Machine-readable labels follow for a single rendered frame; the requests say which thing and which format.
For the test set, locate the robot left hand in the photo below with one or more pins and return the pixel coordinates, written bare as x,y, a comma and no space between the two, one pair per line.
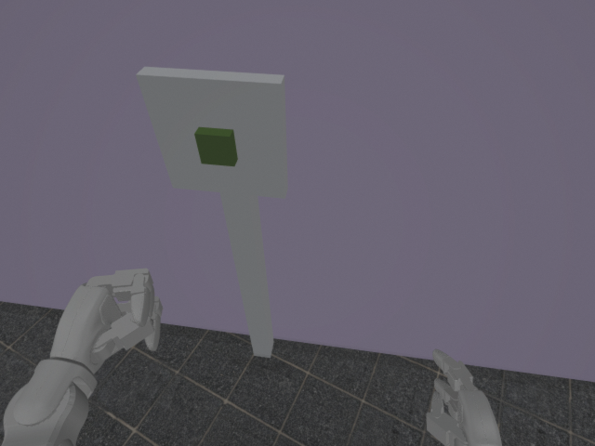
81,334

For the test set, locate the panel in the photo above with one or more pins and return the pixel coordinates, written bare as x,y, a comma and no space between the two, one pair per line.
179,101

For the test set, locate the robot right hand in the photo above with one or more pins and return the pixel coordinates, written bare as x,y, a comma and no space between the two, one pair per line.
470,410

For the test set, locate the left robot forearm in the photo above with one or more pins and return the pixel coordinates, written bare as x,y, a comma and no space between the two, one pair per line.
52,408

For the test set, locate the button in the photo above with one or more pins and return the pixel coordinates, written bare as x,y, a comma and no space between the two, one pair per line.
216,146

